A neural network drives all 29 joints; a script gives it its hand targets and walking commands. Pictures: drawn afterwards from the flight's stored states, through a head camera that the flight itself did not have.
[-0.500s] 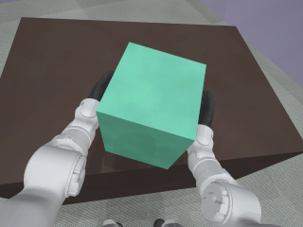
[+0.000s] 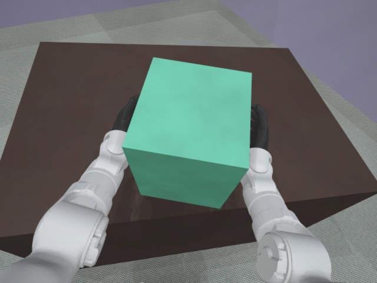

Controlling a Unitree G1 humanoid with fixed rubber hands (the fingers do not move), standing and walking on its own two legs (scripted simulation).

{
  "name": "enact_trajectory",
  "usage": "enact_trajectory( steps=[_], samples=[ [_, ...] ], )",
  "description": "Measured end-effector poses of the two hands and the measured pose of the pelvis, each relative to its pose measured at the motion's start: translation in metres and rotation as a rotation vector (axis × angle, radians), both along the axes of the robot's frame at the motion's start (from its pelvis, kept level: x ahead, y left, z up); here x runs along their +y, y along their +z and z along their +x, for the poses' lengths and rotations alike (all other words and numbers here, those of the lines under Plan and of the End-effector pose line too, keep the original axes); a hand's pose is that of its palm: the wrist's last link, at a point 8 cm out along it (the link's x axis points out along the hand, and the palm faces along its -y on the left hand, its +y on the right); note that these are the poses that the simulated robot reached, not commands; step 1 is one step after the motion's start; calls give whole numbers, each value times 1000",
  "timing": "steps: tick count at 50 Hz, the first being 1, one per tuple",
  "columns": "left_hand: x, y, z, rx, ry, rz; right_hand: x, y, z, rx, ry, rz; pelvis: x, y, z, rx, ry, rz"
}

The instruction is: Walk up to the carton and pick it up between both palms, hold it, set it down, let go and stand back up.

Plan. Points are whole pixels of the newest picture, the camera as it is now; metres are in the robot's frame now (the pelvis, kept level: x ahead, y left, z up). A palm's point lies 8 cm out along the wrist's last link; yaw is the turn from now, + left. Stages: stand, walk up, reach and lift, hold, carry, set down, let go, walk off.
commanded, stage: reach and lift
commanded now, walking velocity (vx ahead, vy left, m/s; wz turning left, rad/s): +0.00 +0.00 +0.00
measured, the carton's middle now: (190, 140) +0.43 -0.02 +0.04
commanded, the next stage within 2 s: none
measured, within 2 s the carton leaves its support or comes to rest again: neither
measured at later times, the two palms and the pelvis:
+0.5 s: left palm (134, 117) +0.41 +0.09 +0.14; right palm (290, 135) +0.38 -0.20 +0.14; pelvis -0.01 -0.02 +0.02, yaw +3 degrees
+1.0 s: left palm (160, 79) +0.43 +0.05 +0.21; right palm (320, 111) +0.40 -0.24 +0.18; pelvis +0.02 -0.07 +0.03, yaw +3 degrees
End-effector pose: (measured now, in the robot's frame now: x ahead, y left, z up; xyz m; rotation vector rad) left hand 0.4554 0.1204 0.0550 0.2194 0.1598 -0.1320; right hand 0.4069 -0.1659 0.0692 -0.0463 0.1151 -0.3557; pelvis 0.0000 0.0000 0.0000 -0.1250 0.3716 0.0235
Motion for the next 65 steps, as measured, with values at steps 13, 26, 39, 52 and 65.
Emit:
enact_trajectory(
  steps=[13,26,39,52,65],
  samples=[
    [-10,51,-27,-17,31,6,-11,42,-22,-12,26,21,1,8,-8,-131,16,6],
    [-31,89,-47,15,70,50,-33,72,-30,21,62,72,-22,18,-11,-226,34,53],
    [-63,124,-43,75,112,-21,-65,92,-23,72,82,90,-55,29,2,-295,36,101],
    [-71,158,-21,74,127,-71,-74,115,-3,65,88,104,-69,34,18,-335,36,122],
    [-36,169,-27,66,169,-90,-41,136,8,66,142,68,-56,40,29,-381,42,108]
  ],
)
